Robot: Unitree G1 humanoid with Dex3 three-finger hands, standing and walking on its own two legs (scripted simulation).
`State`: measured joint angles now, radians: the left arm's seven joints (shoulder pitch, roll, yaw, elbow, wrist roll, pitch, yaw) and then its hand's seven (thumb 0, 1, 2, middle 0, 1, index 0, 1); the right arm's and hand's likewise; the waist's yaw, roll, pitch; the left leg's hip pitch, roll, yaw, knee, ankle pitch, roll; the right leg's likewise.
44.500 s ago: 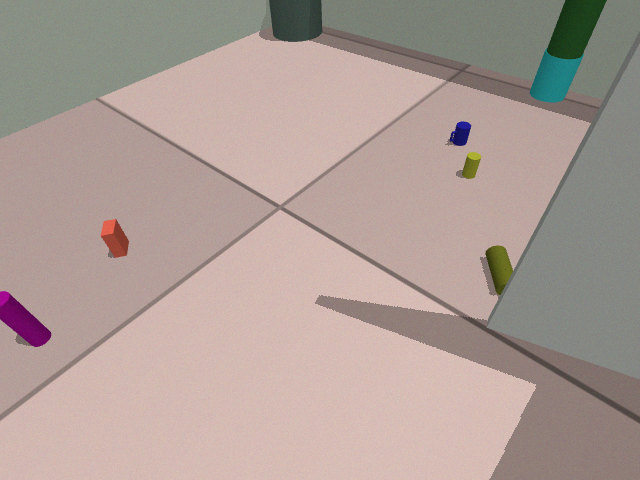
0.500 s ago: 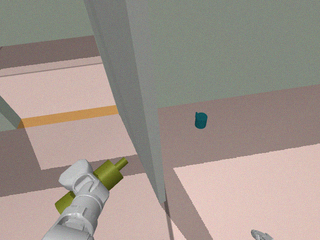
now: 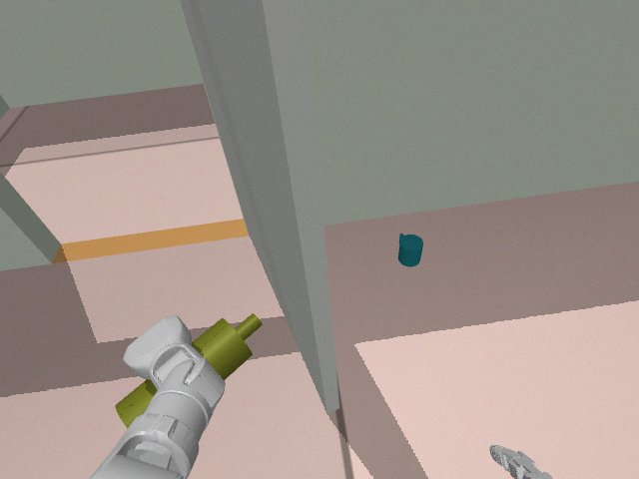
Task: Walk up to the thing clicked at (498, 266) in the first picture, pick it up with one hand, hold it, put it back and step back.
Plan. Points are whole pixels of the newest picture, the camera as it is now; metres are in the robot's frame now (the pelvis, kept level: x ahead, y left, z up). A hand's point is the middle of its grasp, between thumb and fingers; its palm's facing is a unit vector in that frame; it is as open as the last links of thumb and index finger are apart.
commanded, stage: hold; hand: left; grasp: from above
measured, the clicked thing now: (200, 368) +0.33 +0.22 -0.09
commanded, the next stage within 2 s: crouch in 1.14 s
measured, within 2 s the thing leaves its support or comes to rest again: neither
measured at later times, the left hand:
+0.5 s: hand (177, 371) +0.30 +0.23 -0.04, palm faces -0.26 -0.35 -0.90, open 10.2 cm
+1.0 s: hand (178, 373) +0.30 +0.23 -0.04, palm faces -0.28 -0.35 -0.90, open 10.2 cm
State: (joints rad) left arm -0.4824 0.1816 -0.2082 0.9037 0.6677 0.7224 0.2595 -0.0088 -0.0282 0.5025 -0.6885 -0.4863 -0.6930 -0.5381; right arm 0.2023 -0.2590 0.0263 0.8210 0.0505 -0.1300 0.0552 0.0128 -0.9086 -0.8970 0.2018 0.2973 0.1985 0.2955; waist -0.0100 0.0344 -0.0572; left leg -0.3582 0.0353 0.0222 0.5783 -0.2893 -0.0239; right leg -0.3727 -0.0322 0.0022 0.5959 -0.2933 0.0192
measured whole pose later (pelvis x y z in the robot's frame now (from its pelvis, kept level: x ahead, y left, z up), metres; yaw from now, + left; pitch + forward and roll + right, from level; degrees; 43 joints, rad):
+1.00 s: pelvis +0.01 +0.00 +0.00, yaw +1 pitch +3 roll +0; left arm -0.41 0.18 -0.25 0.73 0.70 0.80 0.17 -0.01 -0.03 0.47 -0.73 -0.43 -0.73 -0.50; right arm 0.14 -0.26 0.04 0.80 0.04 -0.14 0.06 0.01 -0.92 -0.90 0.20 0.30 0.20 0.30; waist 0.02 0.05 -0.04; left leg -0.32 0.03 0.01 0.56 -0.29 -0.02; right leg -0.33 -0.03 -0.01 0.58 -0.30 0.02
